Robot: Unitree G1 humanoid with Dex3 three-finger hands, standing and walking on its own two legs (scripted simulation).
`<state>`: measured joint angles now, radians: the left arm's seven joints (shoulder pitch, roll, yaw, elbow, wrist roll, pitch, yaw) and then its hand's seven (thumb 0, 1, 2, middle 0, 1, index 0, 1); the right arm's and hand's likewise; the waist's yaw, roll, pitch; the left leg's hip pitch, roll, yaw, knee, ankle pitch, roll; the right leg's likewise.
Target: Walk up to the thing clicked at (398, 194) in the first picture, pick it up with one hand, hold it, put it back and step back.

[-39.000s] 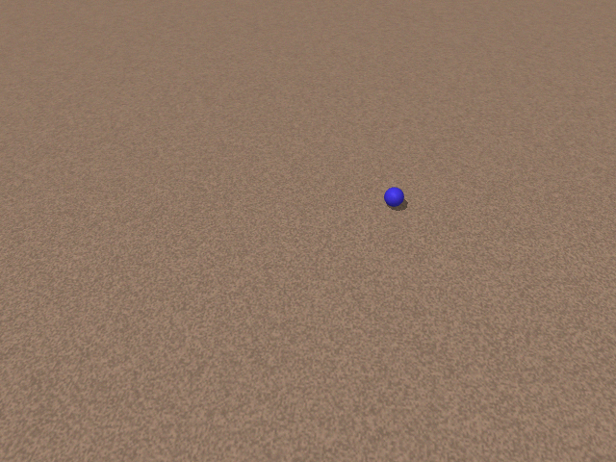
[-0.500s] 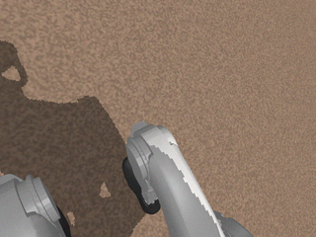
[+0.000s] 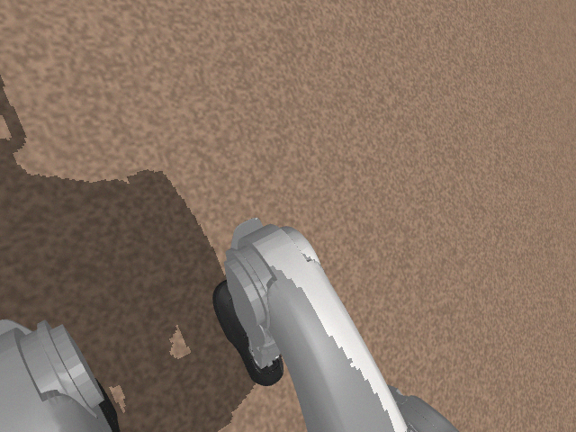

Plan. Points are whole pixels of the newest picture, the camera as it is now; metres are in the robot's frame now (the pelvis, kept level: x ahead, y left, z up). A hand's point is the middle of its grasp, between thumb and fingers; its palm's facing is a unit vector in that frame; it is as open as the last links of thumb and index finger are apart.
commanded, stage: open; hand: left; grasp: from above
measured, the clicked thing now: out of the picture +0.49 +0.29 -0.27
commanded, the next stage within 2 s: withdraw in 0.48 s
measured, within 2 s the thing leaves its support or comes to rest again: neither
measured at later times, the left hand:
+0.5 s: hand out of the picture +0.48 +0.29 -0.24, palm faces -0.44 -0.13 -0.89, open 13.8 cm
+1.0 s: hand out of the picture +0.50 +0.32 -0.11, palm faces -0.29 -0.05 -0.96, open 14.2 cm
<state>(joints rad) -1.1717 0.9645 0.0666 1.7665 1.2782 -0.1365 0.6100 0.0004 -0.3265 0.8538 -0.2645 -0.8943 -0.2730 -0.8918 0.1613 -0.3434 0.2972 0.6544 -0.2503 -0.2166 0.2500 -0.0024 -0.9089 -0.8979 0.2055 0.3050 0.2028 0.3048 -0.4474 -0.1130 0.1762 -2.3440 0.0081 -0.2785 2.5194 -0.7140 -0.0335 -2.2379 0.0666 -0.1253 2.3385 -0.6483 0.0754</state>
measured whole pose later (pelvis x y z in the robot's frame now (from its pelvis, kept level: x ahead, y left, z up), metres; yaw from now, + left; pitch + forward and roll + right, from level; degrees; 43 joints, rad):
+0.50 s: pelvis +0.00 +0.00 +0.00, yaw +0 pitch +29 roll -14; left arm -1.16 0.97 0.06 1.74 1.26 -0.15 0.58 0.00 -0.50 1.02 -0.09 -1.06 -0.10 -1.06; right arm 0.16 -0.34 0.31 0.64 -0.24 -0.21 0.24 0.00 -0.91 -0.90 0.21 0.30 0.20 0.30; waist -0.44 -0.11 0.19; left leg -2.34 0.01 -0.28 2.51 -0.71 -0.03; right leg -2.23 0.07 -0.13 2.32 -0.64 0.08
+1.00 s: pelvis +0.01 +0.00 +0.03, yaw +3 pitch +35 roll -11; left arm -1.02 0.75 0.01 1.36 1.16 0.04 0.41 0.00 -0.54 1.01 -0.10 -0.99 -0.09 -1.00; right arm 0.18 -0.31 0.15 0.69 -0.14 -0.10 0.28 0.00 -0.92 -0.90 0.21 0.30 0.20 0.30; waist -0.31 0.04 -0.07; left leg -2.31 0.02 -0.21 2.42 -0.72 -0.03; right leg -2.23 0.04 -0.08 2.28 -0.68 0.07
